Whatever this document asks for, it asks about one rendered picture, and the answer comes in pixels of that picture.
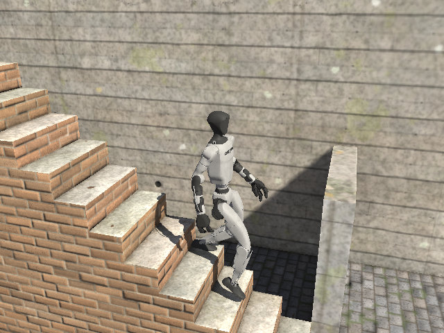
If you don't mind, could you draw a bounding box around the robot right hand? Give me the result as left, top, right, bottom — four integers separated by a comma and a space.
196, 214, 214, 233

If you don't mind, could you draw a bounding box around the left robot forearm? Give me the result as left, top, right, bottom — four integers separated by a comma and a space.
233, 159, 255, 184

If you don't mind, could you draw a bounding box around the robot left hand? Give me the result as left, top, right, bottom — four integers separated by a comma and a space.
251, 179, 268, 202

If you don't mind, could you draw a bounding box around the right robot forearm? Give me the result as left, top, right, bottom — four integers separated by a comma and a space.
191, 176, 205, 215

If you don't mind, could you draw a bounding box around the right robot upper arm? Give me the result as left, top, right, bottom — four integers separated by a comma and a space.
191, 145, 219, 184

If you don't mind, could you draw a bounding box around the left robot foot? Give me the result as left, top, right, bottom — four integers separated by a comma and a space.
191, 239, 217, 251

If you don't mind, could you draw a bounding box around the robot head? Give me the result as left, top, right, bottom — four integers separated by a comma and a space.
207, 111, 230, 144

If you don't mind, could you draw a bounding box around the left robot upper arm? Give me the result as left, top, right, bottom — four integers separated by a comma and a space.
223, 135, 236, 166

